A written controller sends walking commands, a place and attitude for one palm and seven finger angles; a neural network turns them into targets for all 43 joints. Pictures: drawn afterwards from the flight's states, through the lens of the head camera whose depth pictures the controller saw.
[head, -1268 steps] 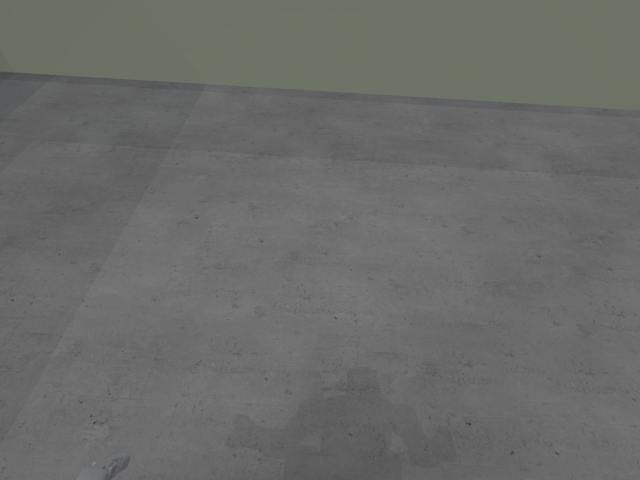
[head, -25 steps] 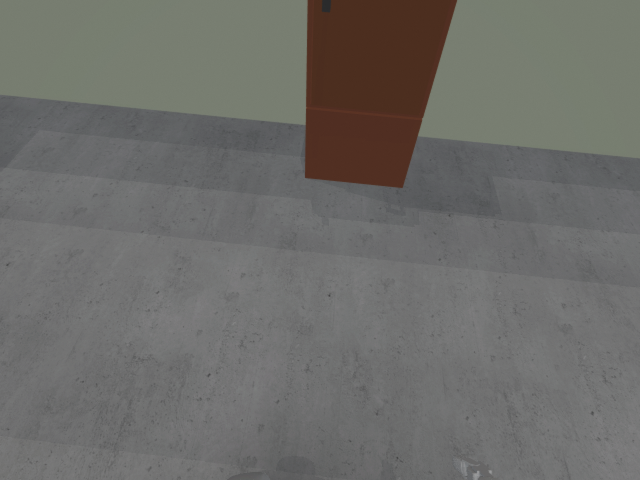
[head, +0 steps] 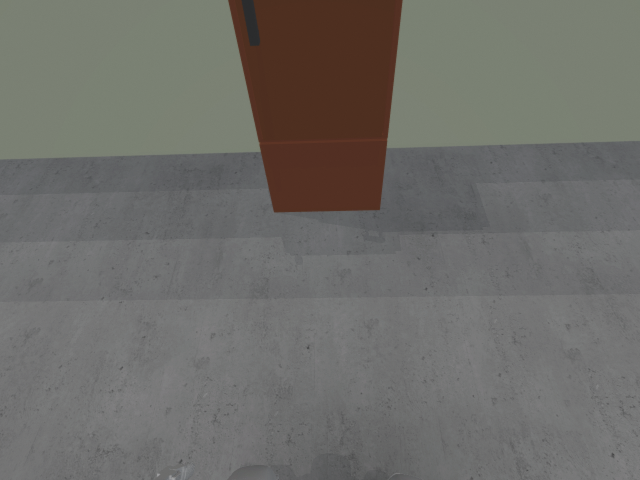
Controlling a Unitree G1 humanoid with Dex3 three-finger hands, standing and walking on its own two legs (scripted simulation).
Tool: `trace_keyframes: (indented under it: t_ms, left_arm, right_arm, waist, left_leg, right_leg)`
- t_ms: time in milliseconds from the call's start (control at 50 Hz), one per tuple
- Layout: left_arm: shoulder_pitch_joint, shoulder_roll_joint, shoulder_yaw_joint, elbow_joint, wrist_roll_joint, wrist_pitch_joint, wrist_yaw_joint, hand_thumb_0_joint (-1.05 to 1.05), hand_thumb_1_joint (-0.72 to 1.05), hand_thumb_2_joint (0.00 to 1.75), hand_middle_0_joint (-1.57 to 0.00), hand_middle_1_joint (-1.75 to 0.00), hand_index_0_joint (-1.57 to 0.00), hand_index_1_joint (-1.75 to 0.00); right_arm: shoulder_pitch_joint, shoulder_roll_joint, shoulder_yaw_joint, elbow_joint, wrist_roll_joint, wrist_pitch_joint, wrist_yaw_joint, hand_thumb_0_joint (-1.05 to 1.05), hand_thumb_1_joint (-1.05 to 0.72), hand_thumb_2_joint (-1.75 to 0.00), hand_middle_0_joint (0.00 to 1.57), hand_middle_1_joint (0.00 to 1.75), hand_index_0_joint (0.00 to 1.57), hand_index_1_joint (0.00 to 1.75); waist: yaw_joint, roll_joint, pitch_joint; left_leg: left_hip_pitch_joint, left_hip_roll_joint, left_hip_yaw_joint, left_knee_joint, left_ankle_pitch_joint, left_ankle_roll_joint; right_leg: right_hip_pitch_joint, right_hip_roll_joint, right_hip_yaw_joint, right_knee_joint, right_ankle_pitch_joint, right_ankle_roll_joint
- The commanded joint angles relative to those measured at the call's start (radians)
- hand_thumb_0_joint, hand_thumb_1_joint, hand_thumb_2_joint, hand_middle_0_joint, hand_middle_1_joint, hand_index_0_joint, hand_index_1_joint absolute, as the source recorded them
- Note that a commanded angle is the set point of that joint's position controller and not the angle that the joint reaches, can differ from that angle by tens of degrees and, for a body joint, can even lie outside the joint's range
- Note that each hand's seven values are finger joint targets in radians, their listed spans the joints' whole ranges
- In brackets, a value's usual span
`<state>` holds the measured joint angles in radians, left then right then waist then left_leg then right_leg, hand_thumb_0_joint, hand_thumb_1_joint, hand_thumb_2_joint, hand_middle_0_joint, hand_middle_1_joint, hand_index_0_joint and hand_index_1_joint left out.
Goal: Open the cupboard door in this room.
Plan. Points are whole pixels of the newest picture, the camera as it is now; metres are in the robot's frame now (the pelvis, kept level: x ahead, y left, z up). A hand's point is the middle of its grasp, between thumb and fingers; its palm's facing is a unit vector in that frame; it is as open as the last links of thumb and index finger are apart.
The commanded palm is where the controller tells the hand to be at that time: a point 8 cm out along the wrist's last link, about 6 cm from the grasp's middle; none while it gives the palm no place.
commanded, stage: stand and wait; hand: left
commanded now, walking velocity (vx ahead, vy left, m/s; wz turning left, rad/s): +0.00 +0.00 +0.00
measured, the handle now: (251, 11) +1.14 +0.22 +0.06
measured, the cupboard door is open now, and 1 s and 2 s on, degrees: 0 0 0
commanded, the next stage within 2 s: look at it before walking up in 0.78 s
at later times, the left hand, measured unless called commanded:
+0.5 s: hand out of the picture +0.09 +0.19 -0.17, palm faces +0.04 -0.99 -0.11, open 7.3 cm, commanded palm none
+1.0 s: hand out of the picture +0.11 +0.21 -0.17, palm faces -0.01 -0.98 -0.19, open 7.4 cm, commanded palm none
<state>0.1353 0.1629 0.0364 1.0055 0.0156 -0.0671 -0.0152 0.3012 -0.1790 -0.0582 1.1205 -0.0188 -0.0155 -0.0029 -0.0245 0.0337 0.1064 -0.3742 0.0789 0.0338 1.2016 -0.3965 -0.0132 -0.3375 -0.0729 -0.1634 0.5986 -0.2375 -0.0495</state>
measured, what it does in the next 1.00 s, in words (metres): walks ahead: left foot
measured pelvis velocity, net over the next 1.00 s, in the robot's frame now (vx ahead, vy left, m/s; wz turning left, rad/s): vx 0.11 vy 0.04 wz -0.02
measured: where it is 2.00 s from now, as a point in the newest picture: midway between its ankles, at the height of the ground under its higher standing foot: outside the picture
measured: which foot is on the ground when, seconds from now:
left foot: up 0.00-0.26, down 0.28-1.00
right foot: down 0.00-1.00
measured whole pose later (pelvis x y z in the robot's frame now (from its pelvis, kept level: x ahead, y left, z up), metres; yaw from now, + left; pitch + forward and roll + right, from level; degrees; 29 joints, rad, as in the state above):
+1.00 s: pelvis +0.11 +0.04 +0.01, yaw -1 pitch -2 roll +0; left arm 0.28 0.15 -0.01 1.14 0.01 0.00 0.04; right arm 0.30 -0.11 0.00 1.19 -0.01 -0.01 -0.03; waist -0.01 -0.02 0.05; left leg -0.14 0.01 0.14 0.39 -0.22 0.03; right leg -0.05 -0.09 -0.13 0.38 -0.29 0.04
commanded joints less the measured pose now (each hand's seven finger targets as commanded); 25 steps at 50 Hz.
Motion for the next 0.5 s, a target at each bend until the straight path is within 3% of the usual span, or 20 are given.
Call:
trace_keyframes:
  t_ms: [0,40,60,160,200,220,240,260,280,300,320,400,440,480]
  left_arm:
    - [0.090,0.119,0.019,-0.001,-0.002,-0.010,0.027,0.00,0.90,0.90,-0.20,-0.30,-0.20,-0.30]
    - [0.094,0.101,0.017,0.009,0.002,-0.012,0.030,0.00,0.90,0.90,-0.20,-0.30,-0.20,-0.30]
    - [0.097,0.107,0.016,0.012,0.002,-0.010,0.030,0.00,0.90,0.90,-0.20,-0.30,-0.20,-0.30]
    - [0.159,0.124,0.014,0.062,0.002,0.004,0.033,0.00,0.90,0.90,-0.20,-0.30,-0.20,-0.30]
    - [0.161,0.123,0.011,0.081,-0.003,0.011,0.035,0.00,0.90,0.90,-0.20,-0.30,-0.20,-0.30]
    - [0.156,0.116,0.009,0.090,-0.007,0.016,0.037,0.00,0.90,0.90,-0.20,-0.30,-0.20,-0.30]
    - [0.167,0.097,0.005,0.093,-0.010,0.020,0.040,0.00,0.90,0.90,-0.20,-0.30,-0.20,-0.30]
    - [0.200,0.068,-0.002,0.096,-0.010,0.024,0.043,0.00,0.90,0.90,-0.20,-0.30,-0.20,-0.30]
    - [0.219,0.049,-0.009,0.102,-0.010,0.031,0.047,0.00,0.90,0.90,-0.20,-0.30,-0.20,-0.30]
    - [0.221,0.038,-0.014,0.113,-0.009,0.037,0.048,0.00,0.90,0.90,-0.20,-0.30,-0.20,-0.30]
    - [0.215,0.043,-0.017,0.124,-0.012,0.046,0.047,0.00,0.90,0.90,-0.20,-0.30,-0.20,-0.30]
    - [0.237,0.054,-0.023,0.150,-0.008,0.046,0.048,0.00,0.90,0.90,-0.20,-0.30,-0.20,-0.30]
    - [0.233,0.054,-0.026,0.151,-0.006,0.045,0.049,0.00,0.90,0.90,-0.20,-0.30,-0.20,-0.30]
    - [0.232,0.053,-0.028,0.149,-0.006,0.045,0.052,0.00,0.90,0.90,-0.20,-0.30,-0.20,-0.30]
  right_arm:
    - [0.067,-0.021,0.001,-0.046,-0.001,0.008,-0.001,0.00,-0.90,-0.90,0.20,0.30,0.20,0.30]
    - [0.076,-0.004,0.005,-0.041,-0.002,0.017,0.000,0.00,-0.90,-0.90,0.20,0.30,0.20,0.30]
    - [0.066,-0.001,0.008,-0.042,-0.001,0.017,0.000,0.00,-0.90,-0.90,0.20,0.30,0.20,0.30]
    - [-0.062,-0.001,0.024,-0.070,0.005,-0.004,-0.004,0.00,-0.90,-0.90,0.20,0.30,0.20,0.30]
    - [-0.064,-0.005,0.029,-0.062,0.004,-0.012,-0.008,0.00,-0.90,-0.90,0.20,0.30,0.20,0.30]
    - [-0.050,-0.014,0.029,-0.054,0.004,-0.018,-0.008,0.00,-0.90,-0.90,0.20,0.30,0.20,0.30]
    - [-0.029,-0.040,0.028,-0.044,0.005,-0.028,-0.010,0.00,-0.90,-0.90,0.20,0.30,0.20,0.30]
    - [-0.013,-0.081,0.023,-0.037,0.003,-0.036,-0.015,0.00,-0.90,-0.90,0.20,0.30,0.20,0.30]
    - [-0.015,-0.106,0.020,-0.033,0.003,-0.031,-0.020,0.00,-0.90,-0.90,0.20,0.30,0.20,0.30]
    - [-0.040,-0.101,0.025,-0.028,0.004,-0.026,-0.028,0.00,-0.90,-0.90,0.20,0.30,0.20,0.30]
    - [-0.066,-0.095,0.027,-0.028,0.008,-0.022,-0.034,0.00,-0.90,-0.90,0.20,0.30,0.20,0.30]
    - [-0.078,-0.065,0.033,-0.025,0.013,-0.017,-0.041,0.00,-0.90,-0.90,0.20,0.30,0.20,0.30]
    - [-0.066,-0.059,0.033,-0.022,0.014,-0.014,-0.040,0.00,-0.90,-0.90,0.20,0.30,0.20,0.30]
    - [-0.053,-0.056,0.032,-0.018,0.013,-0.015,-0.039,0.00,-0.90,-0.90,0.20,0.30,0.20,0.30]
  waist:
    - [-0.003,-0.154,-0.092]
    - [-0.017,-0.160,-0.094]
    - [-0.013,-0.164,-0.102]
    - [0.043,-0.161,-0.126]
    - [0.037,-0.152,-0.134]
    - [0.027,-0.131,-0.129]
    - [0.021,-0.057,-0.137]
    - [0.028,0.045,-0.163]
    - [0.035,0.101,-0.159]
    - [0.039,0.123,-0.126]
    - [0.041,0.203,-0.111]
    - [0.038,0.094,-0.091]
    - [0.030,0.025,-0.076]
    - [0.024,-0.006,-0.074]
  left_leg:
    - [-0.053,0.049,-0.021,-0.062,0.107,-0.029]
    - [-0.019,0.043,0.002,-0.160,0.126,-0.040]
    - [-0.017,0.038,0.012,-0.214,0.128,-0.045]
    - [0.017,0.009,0.040,-0.511,0.116,-0.049]
    - [0.105,0.000,0.042,-0.643,0.190,-0.044]
    - [0.178,0.001,0.043,-0.728,0.297,-0.042]
    - [0.257,0.032,0.010,-0.775,0.462,-0.032]
    - [0.321,0.110,-0.046,-0.768,0.641,-0.002]
    - [0.315,0.169,-0.079,-0.766,0.713,0.041]
    - [0.288,0.177,-0.089,-0.791,0.691,0.065]
    - [0.253,0.169,-0.098,-0.835,0.664,0.073]
    - [0.269,0.105,-0.038,-0.824,0.610,0.045]
    - [0.265,0.088,-0.030,-0.827,0.541,0.033]
    - [0.271,0.080,-0.025,-0.833,0.514,0.030]
  right_leg:
    - [0.054,-0.229,0.149,-0.335,0.406,-0.048]
    - [0.030,-0.201,0.110,-0.341,0.427,-0.056]
    - [0.053,-0.193,0.104,-0.337,0.435,-0.061]
    - [0.195,-0.199,0.143,-0.286,0.489,-0.088]
    - [0.189,-0.184,0.135,-0.251,0.445,-0.068]
    - [0.159,-0.165,0.122,-0.218,0.394,-0.041]
    - [0.120,-0.126,0.104,-0.179,0.313,-0.005]
    - [0.094,-0.079,0.087,-0.148,0.194,0.031]
    - [0.105,-0.053,0.073,-0.161,0.056,0.056]
    - [0.114,-0.040,0.069,-0.174,0.003,0.069]
    - [0.146,-0.044,0.062,-0.159,-0.009,0.080]
    - [0.188,-0.064,0.087,-0.232,0.113,0.073]
    - [0.187,-0.073,0.092,-0.254,0.146,0.069]
    - [0.188,-0.077,0.094,-0.261,0.161,0.068]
